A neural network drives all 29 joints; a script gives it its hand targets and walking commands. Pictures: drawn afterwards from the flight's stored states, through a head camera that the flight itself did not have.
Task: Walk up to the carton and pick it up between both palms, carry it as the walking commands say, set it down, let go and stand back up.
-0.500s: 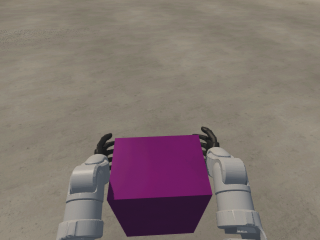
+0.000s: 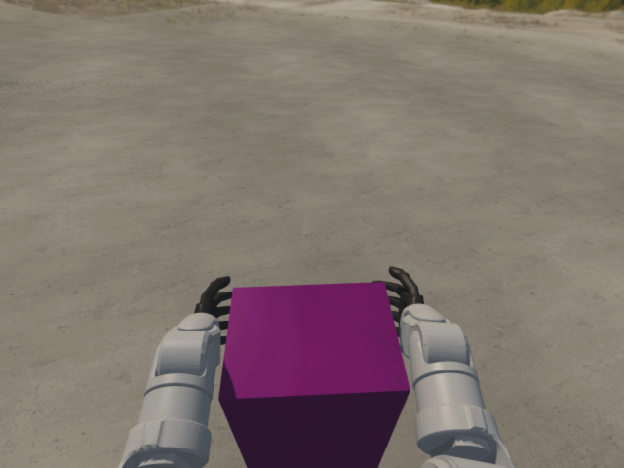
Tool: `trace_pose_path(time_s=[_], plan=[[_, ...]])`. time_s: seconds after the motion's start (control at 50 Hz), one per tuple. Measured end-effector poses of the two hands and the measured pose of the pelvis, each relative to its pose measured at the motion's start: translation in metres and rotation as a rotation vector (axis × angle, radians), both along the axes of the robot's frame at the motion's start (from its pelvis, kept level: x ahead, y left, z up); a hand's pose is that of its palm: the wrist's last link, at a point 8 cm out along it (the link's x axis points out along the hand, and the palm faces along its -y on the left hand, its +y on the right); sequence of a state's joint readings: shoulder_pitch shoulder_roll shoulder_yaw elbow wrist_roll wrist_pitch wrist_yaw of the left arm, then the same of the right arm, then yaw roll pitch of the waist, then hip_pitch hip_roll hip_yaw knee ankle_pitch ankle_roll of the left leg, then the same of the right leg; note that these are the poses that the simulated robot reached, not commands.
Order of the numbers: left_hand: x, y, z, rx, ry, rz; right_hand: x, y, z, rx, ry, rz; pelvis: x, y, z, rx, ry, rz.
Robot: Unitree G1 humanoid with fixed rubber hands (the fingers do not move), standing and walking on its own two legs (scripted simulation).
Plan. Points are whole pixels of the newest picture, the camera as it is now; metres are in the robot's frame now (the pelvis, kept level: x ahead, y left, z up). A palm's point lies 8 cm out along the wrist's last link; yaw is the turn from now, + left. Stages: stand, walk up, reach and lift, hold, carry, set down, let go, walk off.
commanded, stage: hold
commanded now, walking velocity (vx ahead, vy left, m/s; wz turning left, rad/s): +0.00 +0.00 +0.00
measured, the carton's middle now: (311, 387) +0.27 -0.01 -0.01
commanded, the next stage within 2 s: set down in 0.20 s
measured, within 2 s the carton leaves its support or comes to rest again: neither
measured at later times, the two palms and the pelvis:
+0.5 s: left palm (228, 322) +0.34 +0.11 +0.05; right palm (420, 327) +0.33 -0.17 +0.05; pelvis +0.02 +0.02 +0.00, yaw -1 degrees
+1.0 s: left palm (232, 358) +0.36 +0.11 -0.06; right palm (398, 348) +0.36 -0.16 -0.05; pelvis +0.06 -0.03 -0.01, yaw +1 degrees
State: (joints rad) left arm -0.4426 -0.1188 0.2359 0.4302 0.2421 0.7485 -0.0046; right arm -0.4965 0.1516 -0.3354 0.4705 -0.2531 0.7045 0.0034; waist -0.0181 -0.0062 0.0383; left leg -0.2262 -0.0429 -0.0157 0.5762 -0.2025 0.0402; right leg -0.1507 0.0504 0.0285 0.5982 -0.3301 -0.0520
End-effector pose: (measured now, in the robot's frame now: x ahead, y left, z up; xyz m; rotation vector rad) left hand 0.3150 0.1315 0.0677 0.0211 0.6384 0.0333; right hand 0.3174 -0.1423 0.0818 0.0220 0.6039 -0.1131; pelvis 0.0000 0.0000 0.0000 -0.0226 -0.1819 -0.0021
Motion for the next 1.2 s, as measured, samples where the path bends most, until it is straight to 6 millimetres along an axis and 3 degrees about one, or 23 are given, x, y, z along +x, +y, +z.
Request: trace_pose_path(time_s=[0.2,0.3,0.52,0.72,0.9,1.2], plan=[[0.008,0.001,-0.015,-0.048,0.035,-0.020,0.004,0.002,-0.001,-0.037,0.028,-0.025,-0.006,0.017,-0.003,0.000,0.014,-0.015],[0.013,-0.006,-0.011,-0.018,0.009,-0.028,0.008,-0.005,0.000,0.000,0.002,-0.039,0.002,0.022,-0.002,-0.006,0.040,-0.002],[0.027,-0.024,-0.021,0.036,0.045,-0.029,0.012,-0.025,-0.037,0.050,0.035,-0.031,0.025,0.016,0.001,0.014,0.009,-0.021],[0.032,-0.020,-0.074,-0.013,0.096,0.025,0.031,-0.021,-0.077,0.009,0.093,-0.001,0.042,-0.010,0.003,0.025,0.115,0.002],[0.034,-0.018,-0.109,-0.002,0.103,0.047,0.044,-0.019,-0.110,-0.017,0.104,0.035,0.057,-0.023,-0.002,0.017,0.246,0.031],[0.052,-0.011,-0.171,0.020,0.021,-0.005,0.051,-0.011,-0.170,-0.034,0.028,-0.003,0.043,-0.023,-0.031,0.000,0.455,0.022]])
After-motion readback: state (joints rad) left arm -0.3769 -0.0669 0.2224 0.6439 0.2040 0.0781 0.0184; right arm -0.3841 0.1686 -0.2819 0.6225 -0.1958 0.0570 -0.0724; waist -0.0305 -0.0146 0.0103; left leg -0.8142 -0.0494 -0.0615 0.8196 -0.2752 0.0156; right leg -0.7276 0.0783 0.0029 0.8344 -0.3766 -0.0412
